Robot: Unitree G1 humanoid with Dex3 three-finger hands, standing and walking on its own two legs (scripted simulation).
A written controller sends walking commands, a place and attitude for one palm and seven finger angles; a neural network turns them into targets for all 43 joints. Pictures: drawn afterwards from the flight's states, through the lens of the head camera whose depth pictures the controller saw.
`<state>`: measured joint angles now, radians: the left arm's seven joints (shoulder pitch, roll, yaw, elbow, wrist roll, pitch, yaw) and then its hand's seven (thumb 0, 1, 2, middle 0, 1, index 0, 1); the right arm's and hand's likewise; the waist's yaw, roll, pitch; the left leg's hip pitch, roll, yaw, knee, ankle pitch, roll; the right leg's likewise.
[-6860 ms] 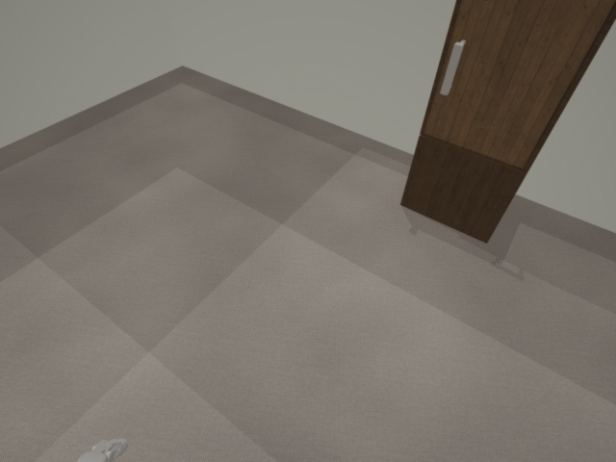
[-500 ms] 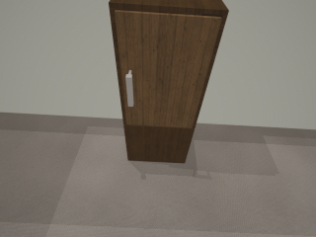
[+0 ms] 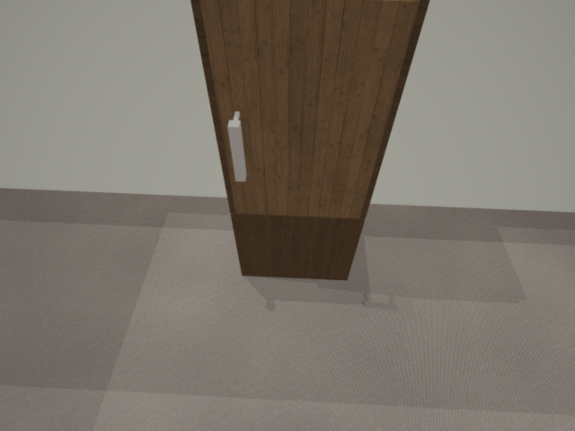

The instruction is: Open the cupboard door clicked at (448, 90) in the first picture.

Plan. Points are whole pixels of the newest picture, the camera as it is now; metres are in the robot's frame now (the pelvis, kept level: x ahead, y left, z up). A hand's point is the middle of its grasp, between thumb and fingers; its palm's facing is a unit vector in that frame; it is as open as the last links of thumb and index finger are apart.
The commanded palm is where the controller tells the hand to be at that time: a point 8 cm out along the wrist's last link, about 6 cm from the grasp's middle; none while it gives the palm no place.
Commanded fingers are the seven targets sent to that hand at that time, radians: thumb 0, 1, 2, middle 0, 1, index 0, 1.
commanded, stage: look again from close up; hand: left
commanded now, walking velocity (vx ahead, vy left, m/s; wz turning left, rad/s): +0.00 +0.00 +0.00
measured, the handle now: (239, 147) +0.71 +0.14 -0.06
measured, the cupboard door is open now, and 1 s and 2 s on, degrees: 0 0 0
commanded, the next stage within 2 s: shuffle to correct the standing spot in 0.48 s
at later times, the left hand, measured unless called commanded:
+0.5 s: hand out of the picture +0.01 +0.14 -0.17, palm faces +0.05 -0.98 -0.18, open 7.3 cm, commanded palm none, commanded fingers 0.00 0.90 0.90 -0.20 -0.30 -0.20 -0.30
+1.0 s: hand out of the picture +0.04 +0.16 -0.18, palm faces +0.02 -0.99 -0.17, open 7.4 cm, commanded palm none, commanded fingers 0.00 0.90 0.90 -0.20 -0.30 -0.20 -0.30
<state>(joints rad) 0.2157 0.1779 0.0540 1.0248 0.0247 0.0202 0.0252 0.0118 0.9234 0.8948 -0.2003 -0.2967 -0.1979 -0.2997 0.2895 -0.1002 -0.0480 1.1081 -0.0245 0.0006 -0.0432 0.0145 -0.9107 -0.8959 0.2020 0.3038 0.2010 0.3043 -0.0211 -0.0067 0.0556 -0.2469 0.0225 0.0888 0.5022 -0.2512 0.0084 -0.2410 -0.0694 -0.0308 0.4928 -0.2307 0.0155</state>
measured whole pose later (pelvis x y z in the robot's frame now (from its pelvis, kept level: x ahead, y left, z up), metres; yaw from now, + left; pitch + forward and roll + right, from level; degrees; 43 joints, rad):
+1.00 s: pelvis +0.07 -0.01 -0.01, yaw -1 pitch +0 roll +1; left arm 0.35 0.14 0.05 1.12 0.03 0.01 0.00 0.01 0.91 0.89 -0.20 -0.30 -0.20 -0.30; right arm 0.39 -0.10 -0.03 1.12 -0.03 -0.05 -0.04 0.01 -0.90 -0.90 0.20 0.30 0.20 0.30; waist -0.02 -0.02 0.02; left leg -0.14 0.05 0.10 0.52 -0.39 -0.01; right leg -0.29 -0.05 -0.08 0.79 -0.48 -0.03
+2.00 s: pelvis +0.16 -0.07 +0.00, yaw +1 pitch +0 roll +1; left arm 0.26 0.15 0.04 0.96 0.04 0.03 0.03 0.01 0.91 0.89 -0.20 -0.30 -0.20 -0.30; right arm 0.23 -0.21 -0.09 1.00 -0.02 0.06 -0.01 0.01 -0.91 -0.90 0.20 0.30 0.19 0.30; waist -0.01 0.04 0.03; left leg -0.45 0.02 0.02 0.97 -0.40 -0.01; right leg -0.28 -0.04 -0.05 0.56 -0.28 -0.01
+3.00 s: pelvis +0.15 -0.06 +0.00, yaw +1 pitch -1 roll +1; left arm 0.28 0.14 0.00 1.09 0.01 -0.02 0.03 0.01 0.91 0.89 -0.20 -0.30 -0.20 -0.30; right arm 0.33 -0.15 0.01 1.08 -0.02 -0.03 -0.02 0.02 -0.91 -0.90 0.20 0.30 0.20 0.30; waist -0.01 0.04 0.01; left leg -0.16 -0.01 0.06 0.45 -0.27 0.02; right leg -0.25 -0.06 -0.06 0.50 -0.23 0.01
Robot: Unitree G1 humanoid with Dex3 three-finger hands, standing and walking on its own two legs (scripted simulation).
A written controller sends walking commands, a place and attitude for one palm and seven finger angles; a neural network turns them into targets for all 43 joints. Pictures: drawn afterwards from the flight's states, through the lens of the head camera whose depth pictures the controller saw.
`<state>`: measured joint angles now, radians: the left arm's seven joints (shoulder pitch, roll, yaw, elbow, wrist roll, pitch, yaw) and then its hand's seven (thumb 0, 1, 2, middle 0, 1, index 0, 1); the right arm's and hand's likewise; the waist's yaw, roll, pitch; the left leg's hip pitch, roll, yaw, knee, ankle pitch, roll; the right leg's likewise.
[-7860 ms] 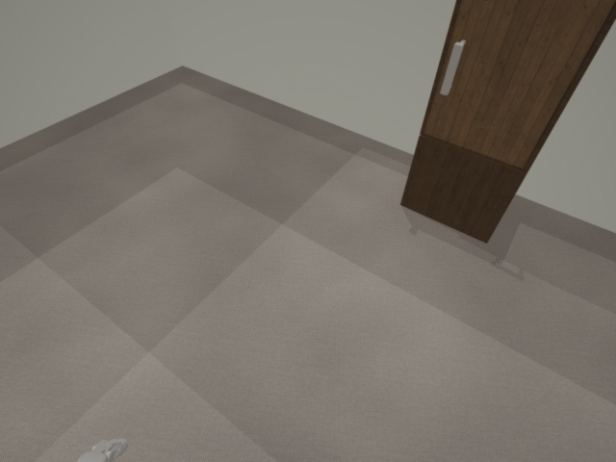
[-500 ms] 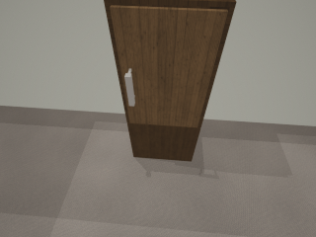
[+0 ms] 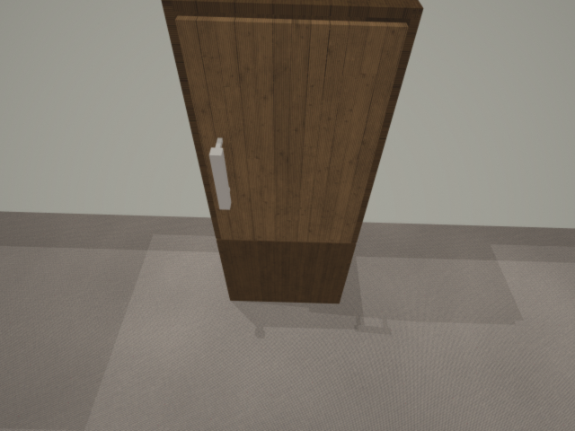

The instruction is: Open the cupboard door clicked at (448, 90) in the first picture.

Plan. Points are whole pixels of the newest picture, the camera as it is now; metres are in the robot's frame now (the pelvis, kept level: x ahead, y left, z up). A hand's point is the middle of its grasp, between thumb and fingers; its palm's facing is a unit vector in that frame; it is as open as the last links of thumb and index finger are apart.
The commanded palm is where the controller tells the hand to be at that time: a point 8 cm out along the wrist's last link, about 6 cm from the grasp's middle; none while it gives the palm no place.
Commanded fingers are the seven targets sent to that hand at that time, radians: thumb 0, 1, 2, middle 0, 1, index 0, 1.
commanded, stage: shuffle to correct the standing spot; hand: left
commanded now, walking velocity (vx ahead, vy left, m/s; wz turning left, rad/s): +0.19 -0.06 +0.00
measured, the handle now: (222, 174) +0.64 +0.17 -0.06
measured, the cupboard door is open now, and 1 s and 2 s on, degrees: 0 0 0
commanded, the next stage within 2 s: come to a stop and stand still in 0.16 s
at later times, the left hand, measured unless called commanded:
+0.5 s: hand out of the picture +0.07 +0.13 -0.18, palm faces +0.12 -0.99 -0.11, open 7.4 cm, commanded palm none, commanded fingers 0.00 0.90 0.90 -0.20 -0.30 -0.20 -0.30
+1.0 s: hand out of the picture +0.13 +0.13 -0.16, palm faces +0.06 -0.97 -0.25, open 7.4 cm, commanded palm none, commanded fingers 0.00 0.90 0.90 -0.20 -0.30 -0.20 -0.30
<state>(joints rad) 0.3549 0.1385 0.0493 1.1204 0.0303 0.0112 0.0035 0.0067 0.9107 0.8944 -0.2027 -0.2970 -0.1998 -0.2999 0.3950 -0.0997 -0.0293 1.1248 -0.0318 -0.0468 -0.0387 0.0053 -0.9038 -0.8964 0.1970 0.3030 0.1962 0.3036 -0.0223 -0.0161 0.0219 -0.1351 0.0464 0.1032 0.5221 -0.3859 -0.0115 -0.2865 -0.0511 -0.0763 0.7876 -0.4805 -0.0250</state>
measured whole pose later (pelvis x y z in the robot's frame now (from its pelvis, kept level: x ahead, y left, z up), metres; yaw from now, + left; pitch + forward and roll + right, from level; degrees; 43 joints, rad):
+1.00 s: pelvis +0.09 -0.06 +0.00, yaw +2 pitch +0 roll +1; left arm 0.26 0.15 0.04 0.96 0.04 0.03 0.03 0.01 0.91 0.89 -0.20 -0.30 -0.20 -0.30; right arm 0.23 -0.21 -0.09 1.00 -0.02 0.06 -0.01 0.01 -0.91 -0.90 0.20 0.30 0.19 0.30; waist -0.01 0.04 0.03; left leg -0.45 0.02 0.02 0.97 -0.40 -0.01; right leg -0.28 -0.04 -0.05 0.56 -0.28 -0.01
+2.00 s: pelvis +0.07 -0.05 +0.01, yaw +2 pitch -1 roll +1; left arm 0.28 0.14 0.00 1.09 0.01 -0.02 0.03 0.01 0.91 0.89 -0.20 -0.30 -0.20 -0.30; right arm 0.33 -0.15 0.01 1.08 -0.02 -0.03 -0.02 0.02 -0.91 -0.90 0.20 0.30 0.20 0.30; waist -0.01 0.04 0.01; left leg -0.16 -0.01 0.06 0.45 -0.27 0.02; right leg -0.25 -0.06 -0.06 0.50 -0.23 0.01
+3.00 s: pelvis +0.04 -0.05 -0.09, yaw +3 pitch +17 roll -2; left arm 0.29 0.29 0.29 0.07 -0.34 -0.28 -0.43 0.01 0.15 0.57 -0.26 -0.78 -0.26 -0.79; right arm 0.23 -0.18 0.02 0.55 0.03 -0.21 -0.04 0.02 -0.90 -0.90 0.20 0.30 0.20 0.30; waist -0.01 0.03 -0.12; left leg -0.97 0.03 0.01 1.24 -0.57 0.01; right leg -1.01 -0.05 -0.08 1.17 -0.46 0.00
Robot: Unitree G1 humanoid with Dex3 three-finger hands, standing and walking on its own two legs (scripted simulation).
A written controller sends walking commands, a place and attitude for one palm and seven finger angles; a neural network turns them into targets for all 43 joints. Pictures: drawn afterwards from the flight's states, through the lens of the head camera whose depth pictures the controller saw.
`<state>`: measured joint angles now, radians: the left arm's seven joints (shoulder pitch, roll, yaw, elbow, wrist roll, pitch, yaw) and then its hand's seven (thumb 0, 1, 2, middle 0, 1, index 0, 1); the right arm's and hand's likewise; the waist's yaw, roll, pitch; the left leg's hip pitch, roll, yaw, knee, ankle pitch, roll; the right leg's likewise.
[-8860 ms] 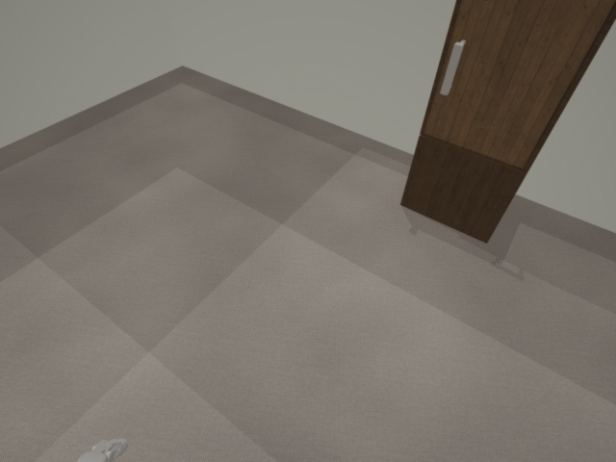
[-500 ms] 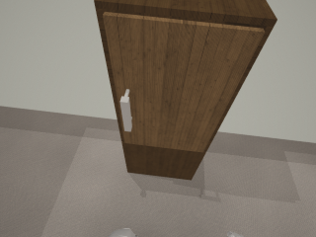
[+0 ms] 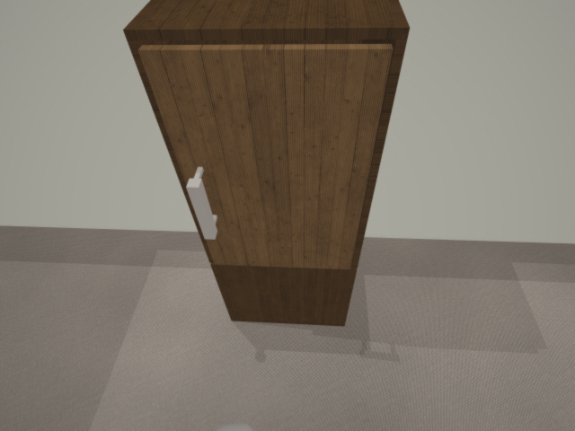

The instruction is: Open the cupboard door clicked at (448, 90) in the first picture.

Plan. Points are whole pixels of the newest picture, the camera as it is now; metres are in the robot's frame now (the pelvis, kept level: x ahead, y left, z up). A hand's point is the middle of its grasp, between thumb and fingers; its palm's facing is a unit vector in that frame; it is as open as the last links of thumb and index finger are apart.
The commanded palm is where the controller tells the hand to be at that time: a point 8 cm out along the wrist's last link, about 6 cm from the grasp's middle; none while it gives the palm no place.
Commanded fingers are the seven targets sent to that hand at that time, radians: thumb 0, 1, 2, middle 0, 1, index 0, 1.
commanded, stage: come to a stop and stand still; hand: left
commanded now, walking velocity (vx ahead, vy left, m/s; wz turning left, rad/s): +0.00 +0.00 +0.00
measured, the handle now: (205, 203) +0.55 +0.21 -0.06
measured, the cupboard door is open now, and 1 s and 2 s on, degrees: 0 0 0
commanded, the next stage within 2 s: look again from close up in 0.48 s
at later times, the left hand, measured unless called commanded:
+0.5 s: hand out of the picture -0.05 +0.16 -0.17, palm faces +0.07 -0.98 -0.17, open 7.3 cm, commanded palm none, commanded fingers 0.00 0.90 0.90 -0.20 -0.30 -0.20 -0.30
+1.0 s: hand out of the picture +0.00 +0.19 -0.16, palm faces +0.03 -0.97 -0.24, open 7.3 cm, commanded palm none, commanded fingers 0.00 0.90 0.90 -0.20 -0.30 -0.20 -0.30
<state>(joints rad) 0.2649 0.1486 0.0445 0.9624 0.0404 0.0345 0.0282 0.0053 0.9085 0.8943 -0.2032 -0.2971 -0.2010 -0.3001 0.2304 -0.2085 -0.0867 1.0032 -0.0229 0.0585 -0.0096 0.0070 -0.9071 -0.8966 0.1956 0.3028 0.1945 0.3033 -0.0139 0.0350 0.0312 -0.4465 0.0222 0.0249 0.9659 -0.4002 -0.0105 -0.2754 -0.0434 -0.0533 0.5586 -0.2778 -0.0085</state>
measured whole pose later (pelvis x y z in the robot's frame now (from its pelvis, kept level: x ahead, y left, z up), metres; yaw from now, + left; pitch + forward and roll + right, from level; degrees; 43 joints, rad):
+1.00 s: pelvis -0.01 +0.01 +0.00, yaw +1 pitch -1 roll +1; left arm 0.28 0.14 0.00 1.09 0.01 -0.02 0.03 0.01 0.91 0.89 -0.20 -0.30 -0.20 -0.30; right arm 0.33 -0.15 0.01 1.08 -0.02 -0.03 -0.02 0.02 -0.91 -0.90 0.20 0.30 0.20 0.30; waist -0.01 0.04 0.01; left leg -0.16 -0.01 0.06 0.45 -0.27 0.02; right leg -0.25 -0.06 -0.06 0.50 -0.23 0.01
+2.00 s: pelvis -0.05 +0.01 -0.10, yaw +1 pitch +17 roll -2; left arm 0.29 0.29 0.29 0.07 -0.34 -0.28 -0.43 0.01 0.15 0.57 -0.26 -0.78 -0.26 -0.79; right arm 0.23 -0.18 0.02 0.55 0.03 -0.21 -0.04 0.02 -0.90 -0.90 0.20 0.30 0.20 0.30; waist -0.01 0.03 -0.12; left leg -0.97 0.03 0.01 1.24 -0.57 0.01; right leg -1.01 -0.05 -0.08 1.17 -0.46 0.00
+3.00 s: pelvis -0.03 +0.02 -0.09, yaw +1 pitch +19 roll -3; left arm 0.03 0.43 0.45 0.36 -0.38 -0.35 -0.58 -0.01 -0.50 0.30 -0.30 -1.20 -0.30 -1.20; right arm 0.27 -0.29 0.01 0.52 0.03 -0.21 -0.04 0.02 -0.90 -0.90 0.20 0.30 0.20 0.30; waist -0.03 0.01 -0.13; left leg -0.97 0.04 0.00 1.21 -0.57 0.02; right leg -0.99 -0.04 -0.08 1.13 -0.46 0.01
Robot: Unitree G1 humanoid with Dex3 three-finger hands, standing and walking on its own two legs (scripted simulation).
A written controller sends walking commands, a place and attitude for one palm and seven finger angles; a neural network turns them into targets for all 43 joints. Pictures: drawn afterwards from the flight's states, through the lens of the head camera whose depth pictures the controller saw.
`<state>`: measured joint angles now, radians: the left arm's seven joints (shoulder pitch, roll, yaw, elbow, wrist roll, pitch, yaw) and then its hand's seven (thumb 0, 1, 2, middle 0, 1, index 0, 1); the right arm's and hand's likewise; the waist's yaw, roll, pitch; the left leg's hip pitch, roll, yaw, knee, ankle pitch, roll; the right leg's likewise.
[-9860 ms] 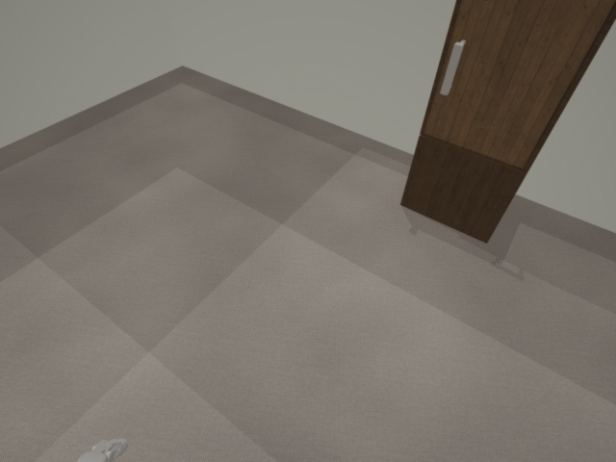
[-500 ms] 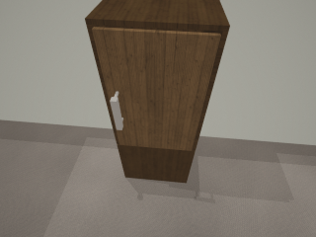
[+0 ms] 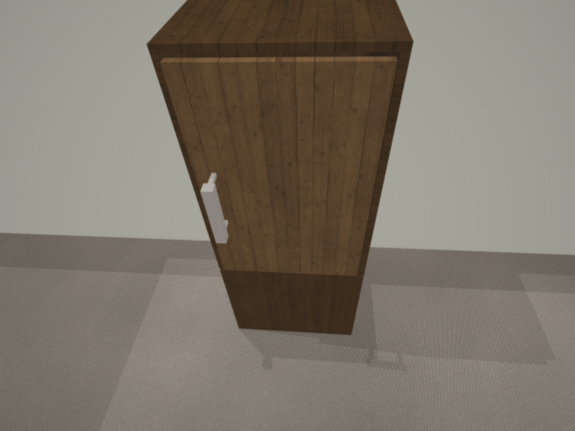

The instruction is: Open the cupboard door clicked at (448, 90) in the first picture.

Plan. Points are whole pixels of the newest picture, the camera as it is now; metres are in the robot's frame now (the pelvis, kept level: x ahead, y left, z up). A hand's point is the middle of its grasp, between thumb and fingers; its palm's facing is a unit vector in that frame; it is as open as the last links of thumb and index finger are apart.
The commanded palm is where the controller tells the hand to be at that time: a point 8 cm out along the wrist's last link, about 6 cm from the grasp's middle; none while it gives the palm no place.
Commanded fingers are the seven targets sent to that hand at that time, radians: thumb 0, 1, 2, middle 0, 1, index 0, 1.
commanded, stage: look again from close up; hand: left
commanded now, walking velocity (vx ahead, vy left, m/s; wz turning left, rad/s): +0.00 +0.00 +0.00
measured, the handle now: (217, 208) +0.57 +0.19 -0.07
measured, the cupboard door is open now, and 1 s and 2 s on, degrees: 0 0 0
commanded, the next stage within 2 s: raise the hand with hooked fingers in 0.08 s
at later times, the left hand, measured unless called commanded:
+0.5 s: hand (179, 373) +0.21 +0.17 -0.02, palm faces +0.03 -1.00 -0.04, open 8.0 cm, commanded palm +0.13 +0.24 -0.07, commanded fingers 0.00 0.50 0.73 -0.23 -0.56 -0.23 -0.56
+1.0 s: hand (157, 386) +0.20 +0.22 -0.07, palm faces -0.07 -1.00 -0.02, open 11.0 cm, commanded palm +0.17 +0.28 -0.06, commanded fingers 0.00 -0.08 0.48 -0.27 -0.93 -0.27 -0.93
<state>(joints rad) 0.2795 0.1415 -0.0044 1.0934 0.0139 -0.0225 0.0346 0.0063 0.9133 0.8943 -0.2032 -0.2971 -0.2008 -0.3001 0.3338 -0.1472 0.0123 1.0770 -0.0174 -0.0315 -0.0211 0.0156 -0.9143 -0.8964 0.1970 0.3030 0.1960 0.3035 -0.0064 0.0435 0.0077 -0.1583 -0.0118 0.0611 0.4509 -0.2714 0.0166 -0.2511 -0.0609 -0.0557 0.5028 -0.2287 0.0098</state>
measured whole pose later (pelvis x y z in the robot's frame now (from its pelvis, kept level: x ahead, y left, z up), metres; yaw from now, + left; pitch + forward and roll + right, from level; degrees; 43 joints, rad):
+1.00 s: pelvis -0.03 +0.00 -0.10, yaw +0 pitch +17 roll -2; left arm 0.29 0.29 0.29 0.07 -0.34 -0.28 -0.43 0.01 0.15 0.57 -0.26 -0.78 -0.26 -0.79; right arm 0.23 -0.18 0.02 0.55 0.03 -0.21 -0.04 0.02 -0.90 -0.90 0.20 0.30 0.20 0.30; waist -0.01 0.03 -0.12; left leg -0.97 0.03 0.01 1.24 -0.57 0.01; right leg -1.01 -0.05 -0.08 1.17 -0.46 0.00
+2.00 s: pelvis -0.02 +0.01 -0.10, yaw +0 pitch +19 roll -3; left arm 0.03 0.43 0.45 0.36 -0.38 -0.35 -0.58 -0.01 -0.50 0.30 -0.30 -1.20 -0.30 -1.20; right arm 0.27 -0.29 0.01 0.52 0.03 -0.21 -0.04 0.02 -0.90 -0.90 0.20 0.30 0.20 0.30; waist -0.03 0.01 -0.13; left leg -0.97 0.04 0.00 1.21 -0.57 0.02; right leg -0.99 -0.04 -0.08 1.13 -0.46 0.01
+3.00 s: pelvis -0.03 +0.01 -0.10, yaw +0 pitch +21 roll -3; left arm -0.39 0.50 0.47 0.71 -0.28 -0.37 -0.56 -0.01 -0.50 0.30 -0.30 -1.20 -0.30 -1.20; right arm 0.30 -0.30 0.03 0.57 0.03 -0.13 -0.05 0.01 -0.90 -0.90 0.20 0.30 0.20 0.30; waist -0.07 0.01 -0.12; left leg -1.05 0.04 0.00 1.24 -0.57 0.03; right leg -1.07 -0.03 -0.07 1.14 -0.44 0.01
